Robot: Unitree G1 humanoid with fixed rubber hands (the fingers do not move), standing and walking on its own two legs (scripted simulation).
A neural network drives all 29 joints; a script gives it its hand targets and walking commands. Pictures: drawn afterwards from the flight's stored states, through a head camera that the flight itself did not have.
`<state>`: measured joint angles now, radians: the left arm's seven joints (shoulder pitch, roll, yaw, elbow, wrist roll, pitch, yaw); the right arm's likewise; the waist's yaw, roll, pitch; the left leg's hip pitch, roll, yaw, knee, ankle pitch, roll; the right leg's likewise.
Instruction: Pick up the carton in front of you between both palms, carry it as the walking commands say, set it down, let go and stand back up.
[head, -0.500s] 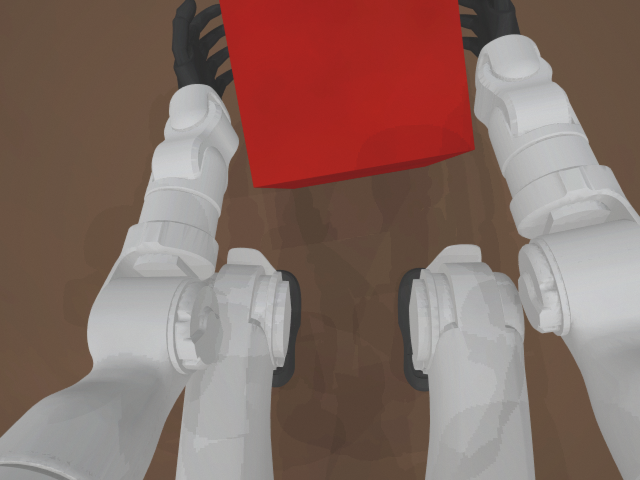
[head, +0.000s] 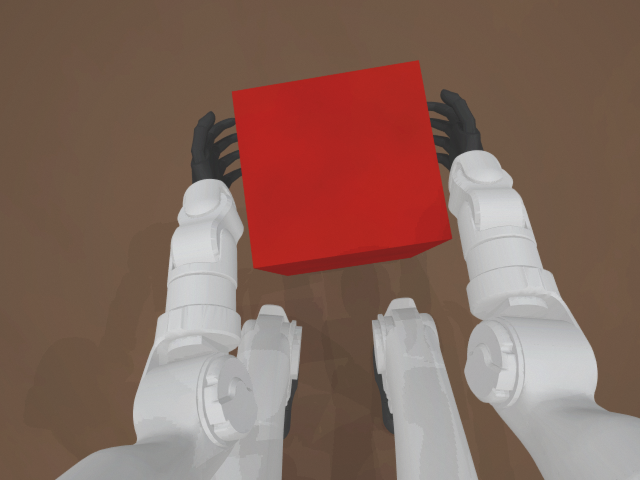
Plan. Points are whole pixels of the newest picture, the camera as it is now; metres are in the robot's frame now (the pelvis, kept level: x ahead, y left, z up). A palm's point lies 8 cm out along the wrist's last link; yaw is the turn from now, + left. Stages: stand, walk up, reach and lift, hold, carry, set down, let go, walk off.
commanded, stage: reach and lift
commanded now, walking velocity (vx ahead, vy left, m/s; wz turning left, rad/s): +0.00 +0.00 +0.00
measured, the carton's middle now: (339, 191) +0.47 -0.02 -0.14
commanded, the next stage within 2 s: none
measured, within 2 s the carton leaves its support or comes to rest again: neither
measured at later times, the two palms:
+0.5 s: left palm (140, 148) +0.43 +0.13 +0.10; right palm (530, 126) +0.43 -0.17 +0.09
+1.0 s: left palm out of the picture +0.40 +0.14 +0.26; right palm out of the picture +0.39 -0.16 +0.25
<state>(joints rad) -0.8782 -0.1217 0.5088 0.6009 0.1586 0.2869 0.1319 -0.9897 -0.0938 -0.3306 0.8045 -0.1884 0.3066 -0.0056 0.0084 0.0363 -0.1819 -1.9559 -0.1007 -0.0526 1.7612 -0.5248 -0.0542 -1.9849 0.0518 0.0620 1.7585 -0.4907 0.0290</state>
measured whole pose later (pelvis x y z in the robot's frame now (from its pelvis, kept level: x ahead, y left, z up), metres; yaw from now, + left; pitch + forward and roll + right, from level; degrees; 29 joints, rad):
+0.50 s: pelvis +0.05 +0.00 +0.14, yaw -1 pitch +30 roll +1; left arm -0.56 -0.15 0.41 0.58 0.15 0.28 0.10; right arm -0.62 0.03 -0.31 0.67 -0.19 0.32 -0.03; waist 0.01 0.02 -0.24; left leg -1.34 -0.07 -0.07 1.32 -0.50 -0.03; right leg -1.37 0.05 0.06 1.32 -0.47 0.01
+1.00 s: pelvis +0.09 +0.00 +0.26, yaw -2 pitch +8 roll +0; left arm -0.29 -0.16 0.29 0.47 0.21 0.41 0.05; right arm -0.27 0.13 -0.26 0.47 -0.21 0.43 -0.05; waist 0.01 0.01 -0.14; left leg -0.50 -0.04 -0.09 0.69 -0.33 -0.01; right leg -0.52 0.03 0.07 0.68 -0.30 0.01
